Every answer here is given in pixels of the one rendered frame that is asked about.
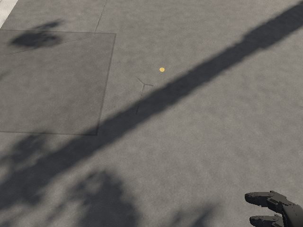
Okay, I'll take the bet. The robot right hand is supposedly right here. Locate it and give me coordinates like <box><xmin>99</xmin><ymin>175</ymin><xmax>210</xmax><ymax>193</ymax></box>
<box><xmin>244</xmin><ymin>190</ymin><xmax>303</xmax><ymax>227</ymax></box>

